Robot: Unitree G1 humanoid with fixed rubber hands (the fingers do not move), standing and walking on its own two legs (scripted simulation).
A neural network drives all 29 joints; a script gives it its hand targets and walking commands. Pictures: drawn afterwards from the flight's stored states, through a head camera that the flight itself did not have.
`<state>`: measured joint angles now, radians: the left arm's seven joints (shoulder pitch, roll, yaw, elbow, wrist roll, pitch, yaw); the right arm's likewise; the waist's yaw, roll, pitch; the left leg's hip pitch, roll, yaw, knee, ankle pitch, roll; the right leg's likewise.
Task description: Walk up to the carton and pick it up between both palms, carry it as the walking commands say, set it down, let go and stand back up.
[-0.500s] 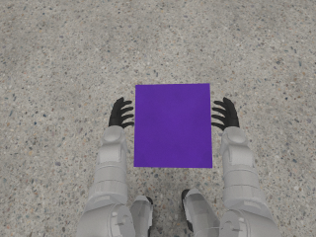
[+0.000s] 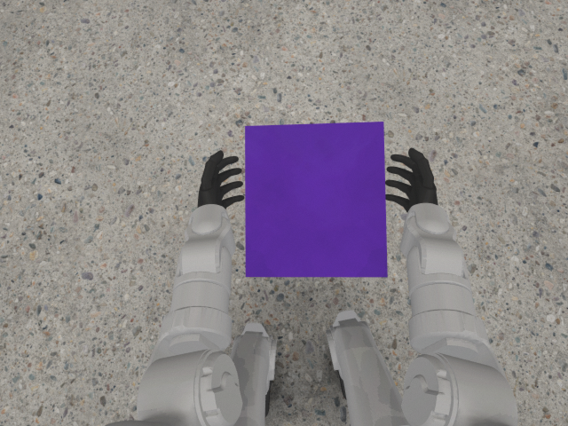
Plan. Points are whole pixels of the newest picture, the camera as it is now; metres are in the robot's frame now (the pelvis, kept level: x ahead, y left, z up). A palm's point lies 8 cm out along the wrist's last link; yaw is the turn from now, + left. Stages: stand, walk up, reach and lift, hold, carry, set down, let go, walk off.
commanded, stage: set down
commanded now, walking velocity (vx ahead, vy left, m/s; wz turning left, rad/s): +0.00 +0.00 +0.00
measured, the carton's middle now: (314, 202) +0.43 -0.05 -0.16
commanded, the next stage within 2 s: none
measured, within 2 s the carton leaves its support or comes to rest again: neither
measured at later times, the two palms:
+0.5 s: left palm (229, 208) +0.43 +0.10 -0.15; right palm (403, 209) +0.40 -0.19 -0.15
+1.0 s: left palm (240, 209) +0.46 +0.09 -0.24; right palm (390, 211) +0.43 -0.20 -0.24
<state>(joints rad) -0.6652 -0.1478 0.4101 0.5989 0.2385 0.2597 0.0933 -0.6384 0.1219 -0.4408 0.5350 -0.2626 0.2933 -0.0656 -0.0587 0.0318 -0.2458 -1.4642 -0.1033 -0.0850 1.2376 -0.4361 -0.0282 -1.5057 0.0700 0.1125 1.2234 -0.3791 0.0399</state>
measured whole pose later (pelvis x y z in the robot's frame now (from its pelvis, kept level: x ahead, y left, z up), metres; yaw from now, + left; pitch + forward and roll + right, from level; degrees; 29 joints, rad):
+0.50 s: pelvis -0.02 +0.00 -0.08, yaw +1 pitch +42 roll +2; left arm -0.84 -0.08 0.39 0.73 0.18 0.22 0.17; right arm -0.80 0.05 -0.43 0.66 -0.21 0.27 -0.11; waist -0.07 0.04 -0.24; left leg -1.77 -0.14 -0.09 1.55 -0.52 -0.05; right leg -1.81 0.09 0.11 1.53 -0.46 0.05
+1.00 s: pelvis -0.04 +0.00 -0.15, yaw +2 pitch +45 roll +1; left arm -1.05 -0.03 0.40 0.79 0.17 0.23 0.19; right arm -0.99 -0.02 -0.45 0.71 -0.20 0.29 -0.10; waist -0.08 0.06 -0.14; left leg -2.02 -0.18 -0.09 1.77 -0.54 -0.07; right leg -2.06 0.11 0.11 1.76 -0.48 0.07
